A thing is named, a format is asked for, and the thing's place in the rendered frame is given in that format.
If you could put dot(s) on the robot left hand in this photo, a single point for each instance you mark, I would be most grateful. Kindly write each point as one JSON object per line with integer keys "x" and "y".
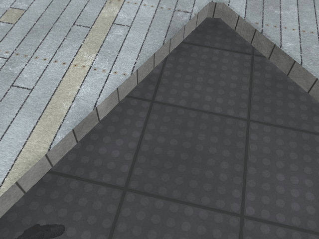
{"x": 47, "y": 231}

